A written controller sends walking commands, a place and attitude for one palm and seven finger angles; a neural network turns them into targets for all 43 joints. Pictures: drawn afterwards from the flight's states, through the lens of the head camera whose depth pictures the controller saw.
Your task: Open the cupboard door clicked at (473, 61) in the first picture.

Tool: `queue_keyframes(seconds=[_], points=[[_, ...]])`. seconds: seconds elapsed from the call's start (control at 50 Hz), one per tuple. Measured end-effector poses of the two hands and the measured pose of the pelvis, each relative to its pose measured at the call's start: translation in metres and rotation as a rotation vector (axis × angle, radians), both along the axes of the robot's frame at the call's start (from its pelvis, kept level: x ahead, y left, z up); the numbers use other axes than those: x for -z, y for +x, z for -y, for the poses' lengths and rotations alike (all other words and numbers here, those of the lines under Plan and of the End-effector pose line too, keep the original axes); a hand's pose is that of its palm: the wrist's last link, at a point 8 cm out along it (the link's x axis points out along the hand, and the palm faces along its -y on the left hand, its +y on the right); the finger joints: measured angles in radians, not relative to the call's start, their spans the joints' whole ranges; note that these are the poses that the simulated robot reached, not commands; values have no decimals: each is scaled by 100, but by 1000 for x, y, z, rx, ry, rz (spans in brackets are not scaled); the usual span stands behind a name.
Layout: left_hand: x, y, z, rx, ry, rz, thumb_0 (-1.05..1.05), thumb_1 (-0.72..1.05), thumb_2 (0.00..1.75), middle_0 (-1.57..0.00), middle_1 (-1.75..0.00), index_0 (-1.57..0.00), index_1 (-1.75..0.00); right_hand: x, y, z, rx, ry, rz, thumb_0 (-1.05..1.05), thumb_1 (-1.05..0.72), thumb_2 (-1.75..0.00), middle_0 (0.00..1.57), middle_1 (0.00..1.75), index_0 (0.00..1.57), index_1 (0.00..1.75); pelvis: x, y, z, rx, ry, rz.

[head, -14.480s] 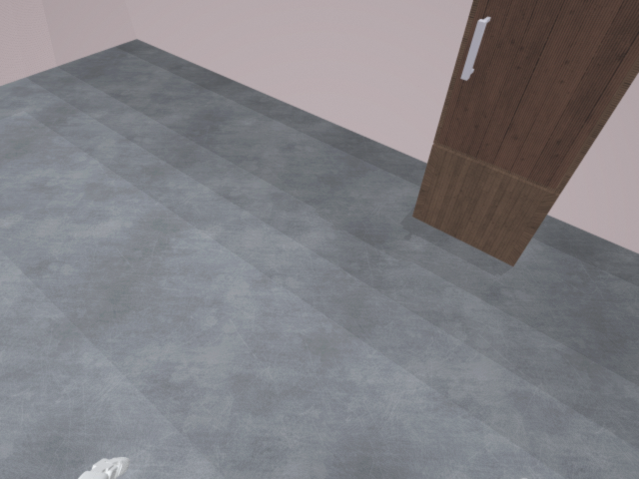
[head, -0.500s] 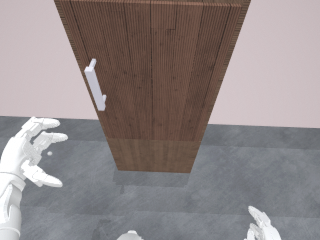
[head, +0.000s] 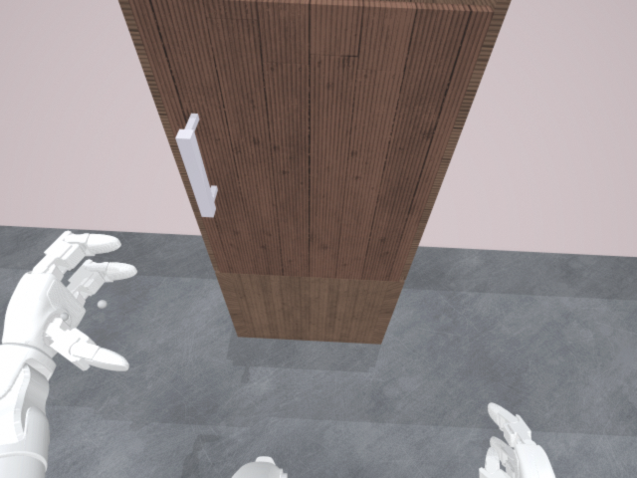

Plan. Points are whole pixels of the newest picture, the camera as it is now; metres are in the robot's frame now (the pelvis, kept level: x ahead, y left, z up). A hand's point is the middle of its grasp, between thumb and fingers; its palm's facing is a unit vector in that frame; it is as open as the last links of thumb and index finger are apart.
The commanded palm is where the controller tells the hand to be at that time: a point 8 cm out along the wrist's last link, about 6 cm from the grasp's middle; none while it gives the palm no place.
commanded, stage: move the hooked fingers beside the handle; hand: left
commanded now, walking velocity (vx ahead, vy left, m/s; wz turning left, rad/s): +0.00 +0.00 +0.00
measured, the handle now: (201, 168) +0.54 +0.23 +0.05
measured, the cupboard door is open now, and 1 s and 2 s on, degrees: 0 0 0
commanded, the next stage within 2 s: none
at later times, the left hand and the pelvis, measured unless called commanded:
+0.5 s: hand (126, 252) +0.36 +0.27 +0.07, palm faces +0.02 -1.00 +0.00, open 14.0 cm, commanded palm +0.34 +0.32 +0.07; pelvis +0.00 +0.00 -0.01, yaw -1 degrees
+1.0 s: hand (144, 216) +0.42 +0.27 +0.07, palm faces +0.02 -1.00 +0.00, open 14.0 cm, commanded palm +0.41 +0.32 +0.06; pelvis +0.00 +0.00 -0.02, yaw -1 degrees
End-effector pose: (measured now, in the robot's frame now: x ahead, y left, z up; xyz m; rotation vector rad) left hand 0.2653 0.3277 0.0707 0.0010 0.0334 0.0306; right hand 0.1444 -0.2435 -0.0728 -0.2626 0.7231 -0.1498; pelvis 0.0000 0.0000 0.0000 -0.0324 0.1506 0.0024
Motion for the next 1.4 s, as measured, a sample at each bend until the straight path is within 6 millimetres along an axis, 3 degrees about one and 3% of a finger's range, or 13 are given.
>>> queue_keyframes(seconds=[0.12, 0.34, 0.58, 0.78, 1.02, 1.4], points=[[1, 10, 2, 1, -4, 16, -2, -50, 30, -30, -120, -30, -120, 3, 0, -3, -13, -14, -11, 1, -91, -90, 21, 30, 21, 30, 2, -3, -2, -11, -4, -3], [2, 58, 7, 25, -1, 0, -2, -50, 30, -30, -120, -30, -120, 11, -23, 3, 33, -25, -89, 1, -91, -90, 21, 30, 21, 30, 4, -4, -3, 1, -4, -30], [5, 84, 2, 19, -4, -11, -2, -50, 30, -30, -120, -30, -120, 23, -56, 15, 85, -37, -227, 1, -91, -90, 21, 30, 21, 30, 7, 1, -3, 9, -5, -63], [3, 115, 7, 18, -7, 17, -2, -50, 30, -30, -120, -30, -120, 28, -68, 21, 118, -48, -278, 1, -91, -90, 21, 30, 21, 30, 12, 1, -1, 16, -7, -90], [2, 137, 3, 10, -8, 7, -2, -50, 30, -30, -120, -30, -120, 37, -85, 23, 141, -42, -355, 0, -91, -90, 21, 30, 21, 30, 17, 0, 0, 21, -11, -120], [6, 197, 0, 21, 2, -19, -2, -50, 30, -30, -120, -30, -120, 43, -141, 25, 232, -80, -538, 0, -91, -90, 21, 30, 21, 30, 29, -3, -5, 34, -29, -200]])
